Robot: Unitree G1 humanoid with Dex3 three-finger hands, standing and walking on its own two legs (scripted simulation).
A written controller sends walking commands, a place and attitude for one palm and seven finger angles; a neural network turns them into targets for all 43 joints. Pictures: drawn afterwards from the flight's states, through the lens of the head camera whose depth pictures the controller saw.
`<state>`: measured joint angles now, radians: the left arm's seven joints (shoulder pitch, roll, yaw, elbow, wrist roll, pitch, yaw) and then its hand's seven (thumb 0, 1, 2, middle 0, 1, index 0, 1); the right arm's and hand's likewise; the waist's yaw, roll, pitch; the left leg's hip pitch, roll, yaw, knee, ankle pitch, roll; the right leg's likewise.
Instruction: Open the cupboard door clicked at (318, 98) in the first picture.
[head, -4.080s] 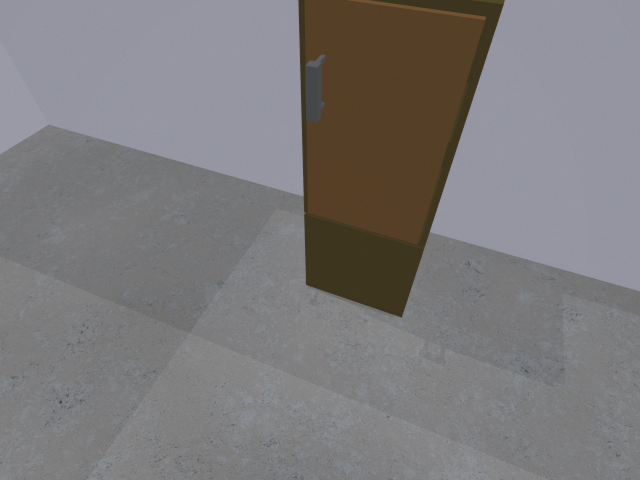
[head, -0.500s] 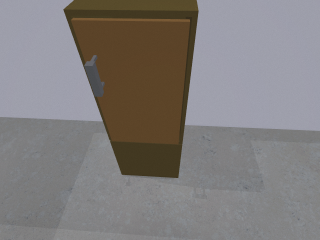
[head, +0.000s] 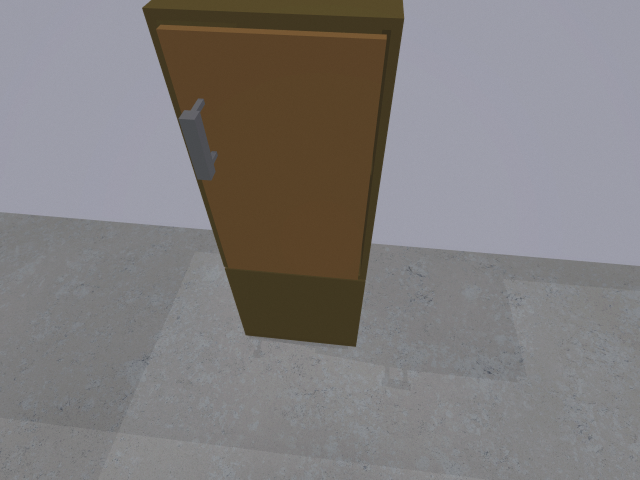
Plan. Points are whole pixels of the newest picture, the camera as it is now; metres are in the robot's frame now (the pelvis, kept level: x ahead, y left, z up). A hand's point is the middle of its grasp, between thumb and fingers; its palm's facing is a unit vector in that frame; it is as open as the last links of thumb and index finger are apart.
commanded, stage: look again from close up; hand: left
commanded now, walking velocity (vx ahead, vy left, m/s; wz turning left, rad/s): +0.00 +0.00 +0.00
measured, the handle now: (202, 139) +0.63 +0.24 +0.08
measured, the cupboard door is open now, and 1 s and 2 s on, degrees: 0 0 0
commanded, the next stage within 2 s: shuffle to correct the standing spot in 0.56 s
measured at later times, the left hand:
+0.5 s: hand out of the picture +0.04 +0.19 -0.18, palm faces +0.03 -0.98 -0.20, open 7.3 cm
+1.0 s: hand out of the picture +0.05 +0.21 -0.18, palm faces +0.04 -0.98 -0.20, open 7.4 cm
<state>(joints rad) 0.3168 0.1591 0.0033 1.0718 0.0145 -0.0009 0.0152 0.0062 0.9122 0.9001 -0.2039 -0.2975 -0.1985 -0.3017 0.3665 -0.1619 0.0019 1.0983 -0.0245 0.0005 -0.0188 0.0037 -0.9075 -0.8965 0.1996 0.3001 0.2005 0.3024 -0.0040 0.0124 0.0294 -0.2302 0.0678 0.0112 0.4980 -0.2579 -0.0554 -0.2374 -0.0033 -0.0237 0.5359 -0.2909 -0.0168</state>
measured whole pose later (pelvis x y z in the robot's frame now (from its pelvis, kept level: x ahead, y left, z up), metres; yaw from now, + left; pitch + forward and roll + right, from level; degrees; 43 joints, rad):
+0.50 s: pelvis +0.03 +0.01 +0.00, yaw +0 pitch +0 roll +1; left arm 0.28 0.15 0.01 1.10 0.02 -0.01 0.03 0.01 0.92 0.90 -0.20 -0.30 -0.20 -0.30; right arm 0.28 -0.15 0.00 1.11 -0.02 -0.02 -0.04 0.01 -0.92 -0.90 0.20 0.30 0.20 0.30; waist 0.01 -0.01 0.02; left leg -0.19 0.05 0.03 0.51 -0.31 -0.04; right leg -0.20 -0.02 -0.01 0.54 -0.34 0.00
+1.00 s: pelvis +0.06 +0.03 -0.01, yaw -2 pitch +0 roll +1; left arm 0.31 0.16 0.04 1.08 0.03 0.01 0.02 0.00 0.91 0.90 -0.20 -0.30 -0.20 -0.30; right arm 0.29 -0.17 -0.02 1.07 -0.03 -0.01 -0.02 0.00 -0.91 -0.90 0.20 0.30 0.20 0.30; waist 0.03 -0.02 0.02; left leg -0.17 0.02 0.08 0.55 -0.39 -0.01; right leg -0.20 -0.05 0.03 0.61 -0.41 0.01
